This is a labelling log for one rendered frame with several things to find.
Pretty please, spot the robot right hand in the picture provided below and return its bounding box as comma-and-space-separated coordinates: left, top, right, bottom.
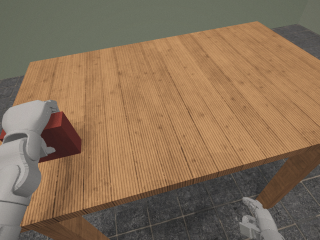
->
239, 197, 278, 240

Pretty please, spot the robot left hand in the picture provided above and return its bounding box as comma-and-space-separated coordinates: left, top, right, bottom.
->
2, 100, 60, 158

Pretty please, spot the sponge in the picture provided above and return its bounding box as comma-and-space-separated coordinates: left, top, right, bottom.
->
0, 111, 82, 163

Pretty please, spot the robot left forearm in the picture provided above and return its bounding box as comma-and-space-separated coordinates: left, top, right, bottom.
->
0, 129, 42, 240

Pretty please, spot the robot right forearm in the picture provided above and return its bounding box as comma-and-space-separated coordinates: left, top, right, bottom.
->
260, 230, 285, 240

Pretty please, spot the table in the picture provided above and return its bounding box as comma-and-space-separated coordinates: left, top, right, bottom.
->
0, 21, 320, 240

